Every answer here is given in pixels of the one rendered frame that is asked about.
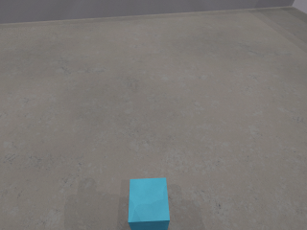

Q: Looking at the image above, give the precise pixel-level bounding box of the carton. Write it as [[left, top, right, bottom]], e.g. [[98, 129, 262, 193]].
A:
[[128, 177, 170, 230]]

